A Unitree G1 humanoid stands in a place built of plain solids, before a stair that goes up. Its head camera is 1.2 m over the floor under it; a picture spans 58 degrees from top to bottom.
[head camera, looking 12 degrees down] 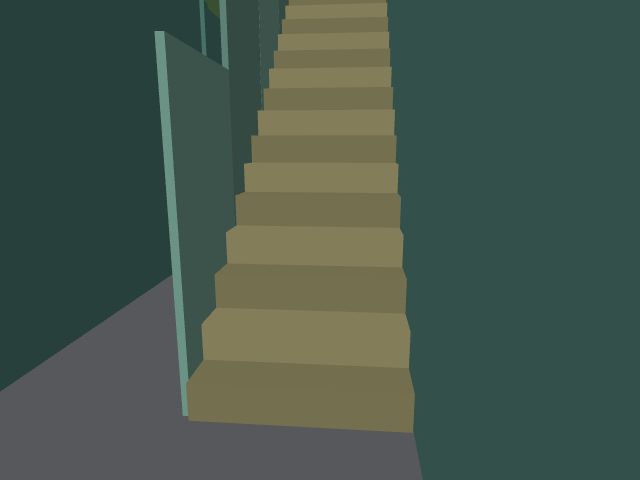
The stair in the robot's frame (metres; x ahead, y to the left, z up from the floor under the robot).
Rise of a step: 0.18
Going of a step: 0.23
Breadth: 1.00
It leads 5 degrees to the right of straight ahead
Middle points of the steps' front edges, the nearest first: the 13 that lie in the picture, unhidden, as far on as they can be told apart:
1.69 0.10 0.18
1.92 0.08 0.37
2.14 0.06 0.55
2.37 0.04 0.73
2.59 0.02 0.92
2.81 0.00 1.10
3.04 -0.02 1.29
3.26 -0.04 1.47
3.48 -0.06 1.65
3.71 -0.08 1.84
3.93 -0.10 2.02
4.16 -0.12 2.20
4.38 -0.13 2.39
